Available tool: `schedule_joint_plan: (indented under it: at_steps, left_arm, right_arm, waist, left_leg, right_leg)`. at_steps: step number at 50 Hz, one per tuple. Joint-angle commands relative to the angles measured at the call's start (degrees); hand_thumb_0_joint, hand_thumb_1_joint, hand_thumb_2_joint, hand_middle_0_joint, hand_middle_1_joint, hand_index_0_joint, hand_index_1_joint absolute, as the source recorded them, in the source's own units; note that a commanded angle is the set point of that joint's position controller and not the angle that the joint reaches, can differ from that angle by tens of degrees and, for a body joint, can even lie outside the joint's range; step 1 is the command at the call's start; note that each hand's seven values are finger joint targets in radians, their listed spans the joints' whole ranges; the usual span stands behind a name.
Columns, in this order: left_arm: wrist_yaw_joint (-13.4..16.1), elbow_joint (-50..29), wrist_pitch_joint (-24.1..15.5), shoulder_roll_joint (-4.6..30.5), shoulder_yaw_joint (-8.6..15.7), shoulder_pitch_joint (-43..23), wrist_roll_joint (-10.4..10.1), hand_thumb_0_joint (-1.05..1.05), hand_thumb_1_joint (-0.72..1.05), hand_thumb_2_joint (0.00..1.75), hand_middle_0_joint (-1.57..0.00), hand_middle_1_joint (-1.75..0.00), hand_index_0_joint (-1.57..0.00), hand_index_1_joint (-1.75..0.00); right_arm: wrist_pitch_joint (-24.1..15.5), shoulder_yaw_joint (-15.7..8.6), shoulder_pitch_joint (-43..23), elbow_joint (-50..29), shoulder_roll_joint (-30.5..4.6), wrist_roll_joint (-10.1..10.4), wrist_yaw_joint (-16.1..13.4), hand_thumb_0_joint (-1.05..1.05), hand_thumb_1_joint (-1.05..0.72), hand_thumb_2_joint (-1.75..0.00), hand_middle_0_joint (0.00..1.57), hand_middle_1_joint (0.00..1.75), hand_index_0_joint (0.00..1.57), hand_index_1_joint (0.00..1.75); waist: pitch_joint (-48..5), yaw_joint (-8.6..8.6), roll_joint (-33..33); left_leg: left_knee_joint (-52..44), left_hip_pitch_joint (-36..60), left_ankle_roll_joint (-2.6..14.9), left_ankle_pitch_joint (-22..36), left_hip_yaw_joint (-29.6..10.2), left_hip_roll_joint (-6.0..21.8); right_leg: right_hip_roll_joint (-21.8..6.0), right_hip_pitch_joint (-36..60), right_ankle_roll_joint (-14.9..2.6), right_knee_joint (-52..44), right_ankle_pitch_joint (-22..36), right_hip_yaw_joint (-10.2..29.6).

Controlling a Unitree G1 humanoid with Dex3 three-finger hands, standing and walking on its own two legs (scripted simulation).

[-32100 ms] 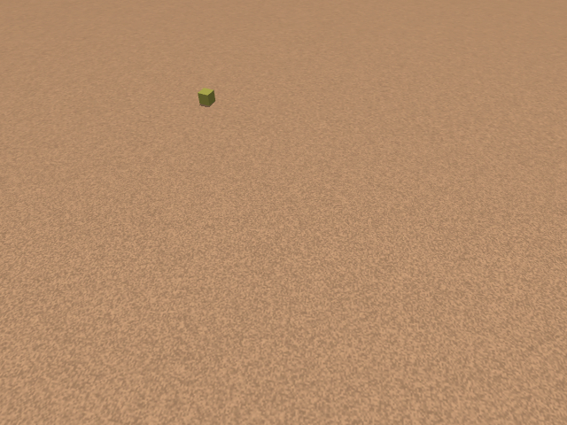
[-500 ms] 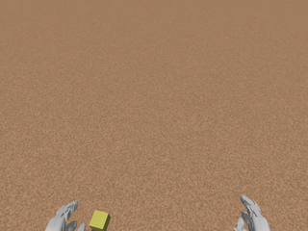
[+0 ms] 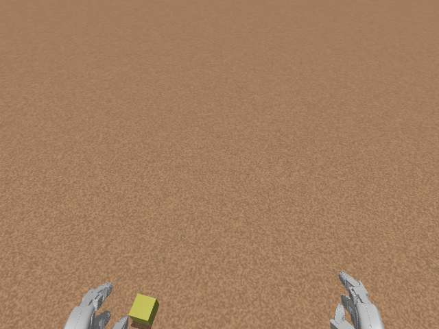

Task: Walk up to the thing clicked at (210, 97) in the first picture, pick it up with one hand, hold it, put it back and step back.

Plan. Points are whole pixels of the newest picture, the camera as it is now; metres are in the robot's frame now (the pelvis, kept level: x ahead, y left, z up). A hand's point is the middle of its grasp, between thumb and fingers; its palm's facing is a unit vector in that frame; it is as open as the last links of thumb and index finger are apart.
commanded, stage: home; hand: left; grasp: from above
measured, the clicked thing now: (144, 309) +0.37 +0.29 -0.68
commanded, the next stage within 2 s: stand in 1.44 s
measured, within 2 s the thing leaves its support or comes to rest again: neither
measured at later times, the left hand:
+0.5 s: hand out of the picture +0.17 +0.18 -0.04, palm faces +0.05 -0.98 -0.20, open 8.6 cm
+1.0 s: hand out of the picture +0.16 +0.18 -0.04, palm faces +0.04 -0.98 -0.20, open 7.6 cm
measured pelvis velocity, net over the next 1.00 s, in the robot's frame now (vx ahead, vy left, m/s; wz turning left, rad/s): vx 0.00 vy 0.00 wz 0.00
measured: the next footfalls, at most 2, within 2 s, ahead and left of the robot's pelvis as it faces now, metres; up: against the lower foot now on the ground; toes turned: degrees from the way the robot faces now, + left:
none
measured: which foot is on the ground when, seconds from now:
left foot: down 0.00-1.00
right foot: down 0.00-1.00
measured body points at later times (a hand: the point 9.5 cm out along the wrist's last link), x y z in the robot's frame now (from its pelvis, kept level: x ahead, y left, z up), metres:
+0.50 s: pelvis +0.00 +0.00 +0.00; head +0.01 +0.00 +0.45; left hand +0.16 +0.23 -0.03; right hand +0.16 -0.25 -0.06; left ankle +0.01 +0.12 -0.68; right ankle +0.00 -0.13 -0.68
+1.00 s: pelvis +0.00 +0.00 +0.00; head +0.01 +0.01 +0.45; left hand +0.16 +0.23 -0.03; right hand +0.16 -0.25 -0.06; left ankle +0.01 +0.12 -0.68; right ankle +0.00 -0.13 -0.68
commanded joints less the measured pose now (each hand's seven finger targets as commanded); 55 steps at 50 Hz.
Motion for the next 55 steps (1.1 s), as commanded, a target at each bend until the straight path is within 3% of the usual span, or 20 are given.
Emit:
schedule_joint_plan:
  at_steps: [1, 14, 17, 19, 24, 27, 29, 31, 33, 35, 38, 41, 44, 46, 47, 49, 50, 51, 52, 55]
  left_arm:
    - [0.3, -10.6, -2.7, 5.6, 3.2, -0.8, 0.4, 0.00, 0.62, 0.74, -0.17, -0.25, -0.17, -0.25]
    - [0.3, -12.0, -2.7, 6.4, 3.5, -2.3, 0.3, 0.00, 0.68, 0.77, -0.18, -0.26, -0.18, -0.26]
    - [0.3, -11.1, -2.6, 6.1, 3.5, -0.8, 0.3, 0.00, 0.67, 0.77, -0.18, -0.26, -0.18, -0.26]
    - [0.3, -11.2, -2.7, 5.9, 3.3, -0.5, 0.5, 0.00, 0.79, 0.84, -0.19, -0.28, -0.19, -0.28]
    - [0.3, -12.5, -3.0, 7.1, 3.9, -1.7, 0.4, 0.00, 0.74, 0.81, -0.18, -0.27, -0.18, -0.27]
    - [0.3, -11.7, -3.0, 6.5, 3.3, -1.9, 0.4, 0.00, 0.71, 0.79, -0.18, -0.27, -0.18, -0.27]
    - [0.1, -9.9, -2.6, 5.2, 2.6, -0.6, 0.3, 0.00, 0.80, 0.84, -0.19, -0.28, -0.19, -0.28]
    - [0.3, -13.3, -2.9, 7.4, 4.2, -2.1, 0.3, 0.00, 0.80, 0.84, -0.19, -0.28, -0.19, -0.28]
    - [0.3, -12.9, -3.0, 7.1, 3.7, -1.6, 0.4, 0.00, 0.83, 0.86, -0.19, -0.29, -0.19, -0.29]
    - [0.3, -10.2, -2.7, 5.5, 2.4, -0.4, 0.5, 0.00, 0.77, 0.82, -0.19, -0.28, -0.19, -0.28]
    - [0.5, -12.9, -2.9, 6.8, 3.9, -1.0, 0.3, 0.00, 0.87, 0.89, -0.20, -0.30, -0.20, -0.30]
    - [0.4, -12.1, -2.7, 6.2, 3.0, -0.2, 0.2, 0.00, 0.86, 0.88, -0.20, -0.29, -0.20, -0.29]
    - [0.5, -12.6, -2.7, 7.3, 3.7, -1.0, 0.3, 0.00, 0.89, 0.90, -0.20, -0.30, -0.20, -0.30]
    - [0.2, -9.9, -2.4, 4.7, 1.6, 0.0, 0.4, 0.00, 0.89, 0.90, -0.20, -0.30, -0.20, -0.30]
    - [0.6, -14.5, -2.9, 7.8, 4.3, -2.6, 0.2, 0.00, 0.89, 0.89, -0.20, -0.30, -0.20, -0.30]
    - [0.6, -11.8, -2.6, 6.5, 3.0, -1.1, 0.4, 0.00, 0.90, 0.90, -0.20, -0.30, -0.20, -0.30]
    - [0.7, -13.3, -2.8, 7.4, 4.0, -1.6, 0.4, 0.00, 0.90, 0.90, -0.20, -0.30, -0.20, -0.30]
    - [0.5, -11.7, -2.6, 6.2, 2.8, -1.3, 0.4, 0.00, 0.90, 0.90, -0.20, -0.30, -0.20, -0.30]
    - [0.7, -12.5, -2.6, 7.1, 3.7, -1.6, 0.4, 0.00, 0.89, 0.90, -0.20, -0.30, -0.20, -0.30]
    - [0.6, -12.3, -2.3, 6.6, 3.1, -0.2, 0.4, 0.00, 0.89, 0.90, -0.20, -0.30, -0.20, -0.30]
  right_arm:
    - [-3.2, -2.9, -4.5, -9.4, -7.0, 0.1, -0.5, 0.00, -0.90, -0.90, 0.20, 0.30, 0.20, 0.30]
    - [-3.3, -3.0, -4.3, -9.1, -7.2, 0.3, -0.7, 0.00, -0.90, -0.90, 0.20, 0.30, 0.20, 0.30]
    - [-3.5, -3.0, -4.0, -8.7, -7.1, 0.2, -0.7, 0.00, -0.90, -0.90, 0.20, 0.30, 0.20, 0.30]
    - [-3.4, -3.1, -3.9, -8.9, -6.9, 0.2, -0.8, 0.00, -0.90, -0.90, 0.20, 0.30, 0.20, 0.30]
    - [-3.1, -3.4, -3.7, -9.0, -7.4, 0.1, -0.7, 0.00, -0.90, -0.90, 0.20, 0.30, 0.20, 0.30]
    - [-3.1, -3.2, -3.9, -8.8, -7.2, 0.0, -0.6, 0.00, -0.90, -0.90, 0.20, 0.30, 0.20, 0.30]
    - [-3.2, -3.0, -4.4, -9.1, -7.0, 0.1, -0.6, 0.00, -0.90, -0.90, 0.20, 0.30, 0.20, 0.30]
    - [-3.1, -3.4, -4.2, -9.1, -7.3, 0.2, -0.6, 0.00, -0.90, -0.90, 0.20, 0.30, 0.20, 0.30]
    - [-3.1, -3.5, -4.7, -9.6, -7.8, 0.2, -0.6, 0.00, -0.90, -0.90, 0.20, 0.30, 0.20, 0.30]
    - [-3.0, -3.0, -3.7, -8.5, -6.7, 0.1, -0.5, 0.00, -0.90, -0.90, 0.20, 0.30, 0.20, 0.30]
    - [-3.0, -3.5, -3.9, -9.3, -7.4, 0.1, -0.6, 0.00, -0.90, -0.90, 0.20, 0.30, 0.20, 0.30]
    - [-2.8, -3.6, -3.9, -9.6, -7.7, 0.1, -0.5, 0.00, -0.90, -0.90, 0.20, 0.30, 0.20, 0.30]
    - [-2.7, -3.5, -4.1, -9.8, -7.7, 0.2, -0.6, 0.00, -0.90, -0.90, 0.20, 0.30, 0.20, 0.30]
    - [-2.6, -3.0, -4.1, -9.2, -6.9, 0.2, -0.4, 0.00, -0.90, -0.90, 0.20, 0.30, 0.20, 0.30]
    - [-2.6, -3.5, -4.1, -9.8, -7.7, 0.2, -0.4, 0.00, -0.90, -0.90, 0.20, 0.30, 0.20, 0.30]
    - [-2.4, -3.1, -4.2, -9.2, -7.0, 0.3, -0.4, 0.00, -0.90, -0.90, 0.20, 0.30, 0.20, 0.30]
    - [-2.6, -3.4, -4.6, -10.1, -7.5, 0.2, -0.5, 0.00, -0.90, -0.90, 0.20, 0.30, 0.20, 0.30]
    - [-2.5, -3.0, -4.3, -9.3, -7.0, 0.2, -0.4, 0.00, -0.90, -0.90, 0.20, 0.30, 0.20, 0.30]
    - [-2.7, -3.3, -4.7, -10.2, -7.4, 0.2, -0.5, 0.00, -0.90, -0.90, 0.20, 0.30, 0.20, 0.30]
    - [-2.6, -3.3, -3.9, -9.9, -7.4, 0.2, -0.5, 0.00, -0.90, -0.90, 0.20, 0.30, 0.20, 0.30]
  waist:
    - [-3.1, 0.18, -0.8]
    - [-2.7, -0.05, -0.7]
    - [-3.4, 0.30, -0.8]
    - [-4.5, 0.13, 0.1]
    - [-4.9, -0.15, 0.7]
    - [-2.6, -0.24, -0.2]
    - [-2.4, -0.16, 0.3]
    - [-3.6, 0.39, 0.5]
    - [-3.2, 0.06, 0.2]
    - [-3.2, -0.34, -0.1]
    - [-5.1, 0.13, 0.8]
    - [-4.9, -0.39, -0.7]
    - [-4.4, -0.02, -0.1]
    - [-2.8, -0.50, 0.6]
    - [-4.9, 0.15, 0.9]
    - [-2.2, 0.39, 0.5]
    - [-2.3, 0.21, 0.1]
    - [-2.5, 0.22, 0.3]
    - [-2.5, 0.21, 0.1]
    - [-4.2, -0.09, 0.8]
  left_leg:
    - [-10.0, 5.6, 1.17, 10.5, 0.1, -1.5]
    - [-10.3, 5.3, 1.24, 8.0, 0.3, -1.5]
    - [-9.8, 5.6, 1.19, 9.8, 0.3, -1.4]
    - [-9.3, 6.3, 1.10, 11.4, 0.6, -1.5]
    - [-9.2, 6.9, 1.06, 12.9, 0.6, -1.5]
    - [-9.5, 5.5, 1.15, 10.6, 0.4, -1.4]
    - [-9.9, 5.2, 1.08, 9.5, 0.2, -1.4]
    - [-9.9, 5.7, 0.99, 10.2, 0.3, -1.3]
    - [-10.2, 5.8, 1.02, 9.9, 0.0, -1.2]
    - [-9.4, 5.7, 1.07, 10.8, 0.3, -1.3]
    - [-9.1, 6.5, 0.95, 13.0, 0.4, -1.3]
    - [-8.6, 6.5, 1.13, 14.5, 0.3, -1.3]
    - [-9.1, 6.1, 1.12, 13.2, 0.3, -1.3]
    - [-9.6, 5.7, 1.03, 11.4, 0.0, -1.2]
    - [-9.7, 6.2, 1.02, 12.3, -0.2, -1.1]
    - [-10.1, 4.8, 1.04, 9.7, -0.1, -1.1]
    - [-10.1, 4.8, 1.13, 9.3, 0.0, -1.1]
    - [-10.3, 4.9, 1.11, 8.7, -0.3, -1.2]
    - [-10.0, 4.6, 1.21, 8.3, 0.3, -1.4]
    - [-9.5, 5.9, 1.11, 10.9, 0.4, -1.3]
  right_leg:
    - [2.0, 1.1, -0.89, -9.0, 9.6, -0.8]
    - [1.9, 0.5, -0.82, -9.6, 7.4, -0.5]
    - [1.9, 1.1, -0.80, -9.2, 9.0, -0.5]
    - [1.8, 1.4, -0.89, -9.0, 10.4, -0.3]
    - [1.8, 1.7, -0.93, -8.7, 11.8, -0.4]
    - [1.9, 0.7, -0.78, -9.0, 9.9, -0.5]
    - [1.9, 0.5, -0.81, -9.0, 9.0, -0.6]
    - [1.9, 0.9, -0.88, -8.9, 9.1, -0.6]
    - [2.1, 0.9, -0.97, -8.7, 8.9, -0.8]
    - [2.0, 0.5, -0.90, -8.7, 9.9, -0.5]
    - [2.0, 1.7, -0.95, -8.1, 11.9, -0.6]
    - [2.0, 2.0, -0.89, -8.1, 13.3, -0.6]
    - [1.9, 1.7, -0.91, -8.4, 12.0, -0.6]
    - [1.9, 0.5, -1.08, -8.5, 10.4, -0.6]
    - [2.0, 1.4, -1.08, -8.3, 11.0, -0.7]
    - [2.0, 0.3, -1.11, -8.7, 8.7, -0.7]
    - [2.0, 0.7, -1.05, -8.8, 8.4, -0.8]
    - [2.0, 0.6, -1.05, -8.8, 7.9, -0.8]
    - [1.9, 0.6, -1.02, -9.3, 7.7, -0.6]
    - [1.9, 1.2, -1.04, -8.5, 10.1, -0.6]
